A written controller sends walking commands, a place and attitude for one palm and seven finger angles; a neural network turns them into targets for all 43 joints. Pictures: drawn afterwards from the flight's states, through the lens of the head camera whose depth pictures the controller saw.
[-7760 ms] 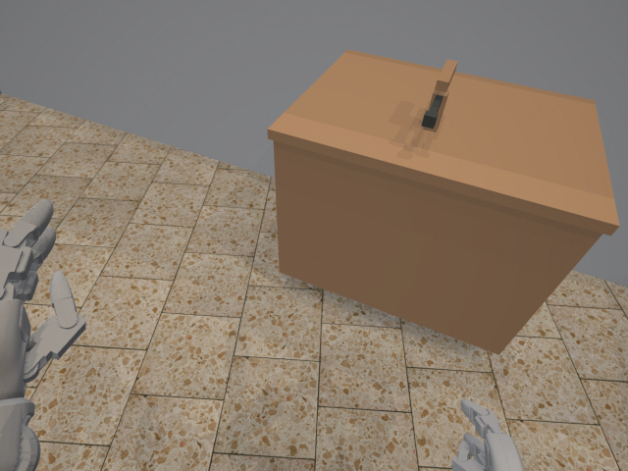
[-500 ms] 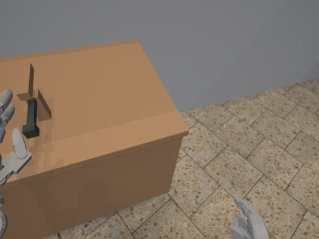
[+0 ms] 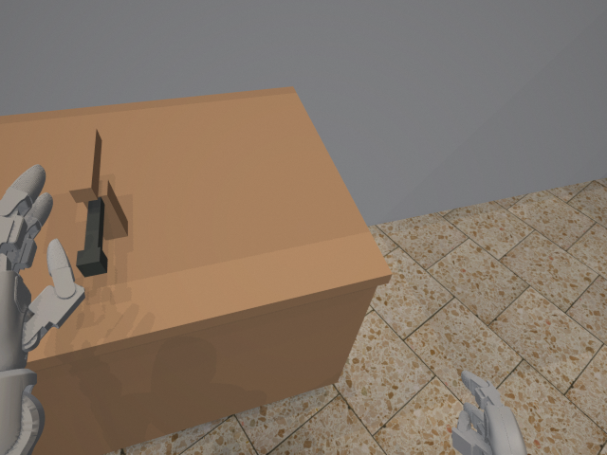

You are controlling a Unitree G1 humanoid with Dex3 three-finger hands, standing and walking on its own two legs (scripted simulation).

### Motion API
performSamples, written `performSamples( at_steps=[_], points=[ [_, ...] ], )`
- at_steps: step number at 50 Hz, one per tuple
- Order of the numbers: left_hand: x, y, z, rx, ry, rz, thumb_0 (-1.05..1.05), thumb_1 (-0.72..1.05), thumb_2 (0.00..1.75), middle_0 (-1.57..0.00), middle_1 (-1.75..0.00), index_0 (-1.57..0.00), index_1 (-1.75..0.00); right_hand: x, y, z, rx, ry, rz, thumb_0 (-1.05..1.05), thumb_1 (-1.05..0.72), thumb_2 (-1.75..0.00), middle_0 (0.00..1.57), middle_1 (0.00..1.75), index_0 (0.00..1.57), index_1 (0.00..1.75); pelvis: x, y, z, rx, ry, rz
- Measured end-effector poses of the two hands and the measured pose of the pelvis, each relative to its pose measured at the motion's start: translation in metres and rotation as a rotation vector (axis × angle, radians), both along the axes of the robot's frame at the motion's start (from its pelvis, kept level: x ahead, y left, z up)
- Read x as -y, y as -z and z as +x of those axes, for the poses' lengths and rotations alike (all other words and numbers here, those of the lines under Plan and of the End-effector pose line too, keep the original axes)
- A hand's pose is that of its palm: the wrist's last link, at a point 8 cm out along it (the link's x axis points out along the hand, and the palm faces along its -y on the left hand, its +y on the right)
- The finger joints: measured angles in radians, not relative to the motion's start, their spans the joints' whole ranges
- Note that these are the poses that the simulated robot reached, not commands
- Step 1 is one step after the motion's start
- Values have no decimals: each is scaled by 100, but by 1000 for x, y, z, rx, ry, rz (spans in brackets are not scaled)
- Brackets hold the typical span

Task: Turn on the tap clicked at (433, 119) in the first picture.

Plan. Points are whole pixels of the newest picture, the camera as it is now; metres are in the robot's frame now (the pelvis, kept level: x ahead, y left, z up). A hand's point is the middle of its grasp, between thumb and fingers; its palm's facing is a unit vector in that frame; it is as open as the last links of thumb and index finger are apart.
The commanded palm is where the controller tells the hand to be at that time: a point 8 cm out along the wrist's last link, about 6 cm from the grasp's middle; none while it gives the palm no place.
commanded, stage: come to a stop and stand still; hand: left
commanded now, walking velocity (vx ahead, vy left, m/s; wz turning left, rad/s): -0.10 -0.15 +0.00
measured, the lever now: (92, 262) +0.33 +0.32 +0.05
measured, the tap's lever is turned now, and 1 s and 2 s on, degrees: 0 0 0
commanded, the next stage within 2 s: look again from close up in 1.28 s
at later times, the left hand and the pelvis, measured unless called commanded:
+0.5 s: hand (25, 248) +0.25 +0.29 +0.19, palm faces +0.47 -0.78 -0.41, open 7.4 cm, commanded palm +0.16 +0.28 +0.19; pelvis -0.01 +0.00 +0.01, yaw -1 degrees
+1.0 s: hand (59, 263) +0.24 +0.26 +0.17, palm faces +0.38 -0.87 -0.31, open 7.4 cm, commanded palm +0.18 +0.30 +0.19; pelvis +0.02 +0.02 +0.01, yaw -1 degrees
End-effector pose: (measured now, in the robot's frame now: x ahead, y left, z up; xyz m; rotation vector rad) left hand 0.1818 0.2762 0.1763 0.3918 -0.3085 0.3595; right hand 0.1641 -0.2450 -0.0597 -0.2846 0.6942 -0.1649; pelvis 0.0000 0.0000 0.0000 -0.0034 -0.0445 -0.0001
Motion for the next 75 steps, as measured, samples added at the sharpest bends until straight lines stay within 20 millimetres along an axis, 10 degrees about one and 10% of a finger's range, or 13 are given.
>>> performSamples(
  at_steps=[12, 19, 25, 32, 36, 42, 57, 75],
  points=[
    [-27, -23, 9, -3, -14, 79, 2, 90, 90, -21, -30, -20, -30, -63, -9, 25, 46, -83, 144, 1, -90, -90, 20, 30, 20, 30, -12, -10, 7, -30, 17, -20],
    [-15, 2, 4, -118, -25, -11, 2, 90, 90, -21, -30, -20, -30, -51, -1, 12, -16, -66, 133, 1, -90, -90, 20, 30, 21, 30, -6, -12, 6, -34, 13, -22],
    [-46, -26, 23, 19, -78, 124, 2, 89, 90, -22, -30, -21, -31, -26, 3, -8, -52, -72, 65, 1, -90, -90, 20, 30, 21, 30, 0, -10, -6, -37, 21, -17],
    [0, -6, 11, -63, 111, 53, 2, 90, 90, -21, -30, -20, -30, -12, 1, -26, -6, 24, 64, 1, -91, -90, 20, 30, 20, 30, -14, -9, -3, -31, 33, -11],
    [-13, 3, 6, -108, 102, 77, 2, 89, 90, -22, -30, -21, -31, -17, 0, -30, -31, 46, 51, 1, -91, -90, 20, 30, 20, 30, -15, -9, 0, -31, 28, -10],
    [-44, -5, 8, -21, -39, 66, 2, 89, 90, -22, -30, -21, -31, -33, 1, -19, -52, -24, 49, 2, -91, -90, 20, 30, 20, 30, -15, -10, 4, -30, 12, -15],
    [-36, -6, 34, -41, 33, 50, 2, 89, 90, -21, -30, -21, -30, -60, -15, 40, 50, -75, 88, 1, -90, -90, 20, 30, 20, 30, -26, -12, 23, -39, 20, -20],
    [-37, -4, 31, -58, 6, 28, 2, 89, 90, -21, -30, -20, -30, -49, -7, 27, -26, -38, 70, 1, -90, -90, 20, 30, 20, 30, -26, -13, 25, -37, 14, -21]
  ],
)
